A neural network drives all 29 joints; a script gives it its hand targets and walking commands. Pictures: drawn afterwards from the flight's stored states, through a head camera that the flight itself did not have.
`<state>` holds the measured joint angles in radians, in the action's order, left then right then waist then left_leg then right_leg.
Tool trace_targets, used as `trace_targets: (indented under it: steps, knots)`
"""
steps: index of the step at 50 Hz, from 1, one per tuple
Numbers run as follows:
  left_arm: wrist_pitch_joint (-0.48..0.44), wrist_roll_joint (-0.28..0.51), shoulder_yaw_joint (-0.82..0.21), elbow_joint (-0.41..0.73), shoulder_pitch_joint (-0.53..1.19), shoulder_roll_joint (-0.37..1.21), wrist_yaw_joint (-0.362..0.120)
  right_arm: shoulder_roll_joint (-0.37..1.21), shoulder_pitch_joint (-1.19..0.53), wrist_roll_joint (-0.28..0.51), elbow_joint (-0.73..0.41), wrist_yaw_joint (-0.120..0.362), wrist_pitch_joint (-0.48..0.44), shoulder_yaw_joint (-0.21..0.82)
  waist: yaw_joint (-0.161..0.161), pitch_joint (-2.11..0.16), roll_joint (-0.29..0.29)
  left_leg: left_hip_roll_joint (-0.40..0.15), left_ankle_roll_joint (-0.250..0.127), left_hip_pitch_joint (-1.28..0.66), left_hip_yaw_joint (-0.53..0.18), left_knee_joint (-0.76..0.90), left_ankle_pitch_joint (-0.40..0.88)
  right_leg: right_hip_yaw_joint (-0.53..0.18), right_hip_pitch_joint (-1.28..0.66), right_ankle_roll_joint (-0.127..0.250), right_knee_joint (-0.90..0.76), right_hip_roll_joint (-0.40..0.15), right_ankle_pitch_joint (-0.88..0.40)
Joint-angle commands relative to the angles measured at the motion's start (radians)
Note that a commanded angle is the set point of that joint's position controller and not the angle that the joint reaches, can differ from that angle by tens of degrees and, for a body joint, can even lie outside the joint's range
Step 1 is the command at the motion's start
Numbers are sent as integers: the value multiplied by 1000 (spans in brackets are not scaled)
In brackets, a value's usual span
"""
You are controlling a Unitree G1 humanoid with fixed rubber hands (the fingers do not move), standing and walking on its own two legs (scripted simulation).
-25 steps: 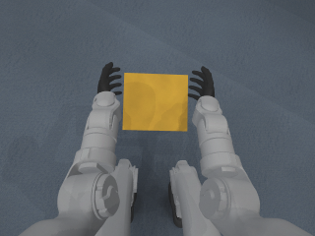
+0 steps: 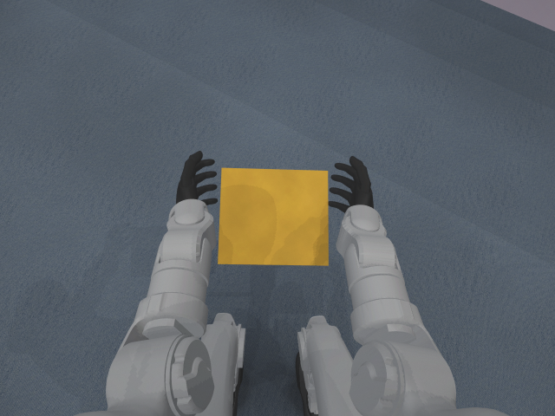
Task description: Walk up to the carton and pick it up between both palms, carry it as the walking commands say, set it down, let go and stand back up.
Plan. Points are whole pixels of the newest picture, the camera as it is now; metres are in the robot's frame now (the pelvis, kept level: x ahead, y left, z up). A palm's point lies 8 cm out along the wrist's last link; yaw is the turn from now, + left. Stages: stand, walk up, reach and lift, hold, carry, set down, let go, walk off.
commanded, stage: reach and lift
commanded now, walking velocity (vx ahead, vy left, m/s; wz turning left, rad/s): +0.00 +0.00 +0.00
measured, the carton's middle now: (272, 221) +0.42 +0.00 -0.13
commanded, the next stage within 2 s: none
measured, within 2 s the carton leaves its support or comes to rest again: neither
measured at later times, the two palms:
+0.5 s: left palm (179, 193) +0.39 +0.13 +0.04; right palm (378, 198) +0.39 -0.12 +0.05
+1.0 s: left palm (163, 175) +0.38 +0.13 +0.12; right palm (411, 174) +0.38 -0.13 +0.12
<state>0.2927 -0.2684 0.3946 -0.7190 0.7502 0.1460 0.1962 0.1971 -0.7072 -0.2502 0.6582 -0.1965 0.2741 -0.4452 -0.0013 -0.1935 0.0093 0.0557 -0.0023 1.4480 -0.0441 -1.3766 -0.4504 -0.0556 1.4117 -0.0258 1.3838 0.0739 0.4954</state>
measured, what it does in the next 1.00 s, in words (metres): rises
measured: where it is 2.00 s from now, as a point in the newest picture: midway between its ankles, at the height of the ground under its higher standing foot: (270, 400)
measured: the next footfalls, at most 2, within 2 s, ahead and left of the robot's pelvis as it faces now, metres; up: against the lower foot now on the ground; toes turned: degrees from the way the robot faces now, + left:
none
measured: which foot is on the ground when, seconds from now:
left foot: down 0.00-1.00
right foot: down 0.00-1.00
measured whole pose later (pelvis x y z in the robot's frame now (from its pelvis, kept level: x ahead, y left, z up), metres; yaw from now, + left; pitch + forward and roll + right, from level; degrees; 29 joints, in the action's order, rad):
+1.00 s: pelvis +0.03 +0.00 +0.13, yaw +0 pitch +12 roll +0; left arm 0.36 -0.34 0.38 -0.55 0.48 0.23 0.09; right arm 0.23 -0.48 -0.32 0.57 -0.11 0.33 -0.40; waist 0.00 -0.06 0.02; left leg 0.04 -0.01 0.64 -0.05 -0.68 -0.24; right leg -0.09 0.62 -0.01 0.69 0.05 0.27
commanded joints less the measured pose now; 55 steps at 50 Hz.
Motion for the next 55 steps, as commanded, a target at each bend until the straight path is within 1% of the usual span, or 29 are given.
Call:
trace_targets:
  steps: [1, 13, 30, 38, 44, 49, 55]
  knots:
    - [-26, 134, -516, -62, 577, 1063, -330, 1015, -623, 126, 76, 318, -15, 558, 1, -735, -25, 103, 1, -560, -9, 188, 216, 10, -339, 12, -197, 108, -202]
    - [-24, 115, -519, -54, 511, 1084, -351, 1038, -557, 106, 76, 328, -14, 557, 7, -654, -16, 89, -11, -689, -28, 320, 235, -15, -468, 18, -328, 92, -225]
    - [-14, 77, -522, -27, 409, 1096, -387, 1055, -456, 67, 57, 350, -2, 552, 10, -527, -13, 60, -22, -901, -48, 541, 295, -44, -681, 27, -551, 62, -289]
    - [-2, 74, -545, 19, 362, 1093, -396, 1068, -402, 65, 38, 360, 12, 573, 13, -478, -8, 52, -22, -1021, -51, 642, 332, -48, -795, 31, -656, 53, -326]
    - [16, 78, -564, 58, 309, 1084, -400, 1077, -334, 68, 25, 365, 28, 584, 12, -441, -6, 47, -21, -1108, -54, 717, 387, -52, -896, 32, -731, 46, -385]
    - [36, 88, -583, 95, 267, 1076, -400, 1082, -277, 75, 6, 367, 47, 594, 7, -396, -7, 41, -20, -1175, -57, 777, 429, -56, -980, 33, -793, 38, -430]
    - [72, 109, -598, 131, 227, 1087, -398, 1088, -235, 96, -29, 371, 81, 616, 9, -346, -12, 33, -15, -1242, -60, 838, 453, -57, -1074, 35, -853, 26, -454]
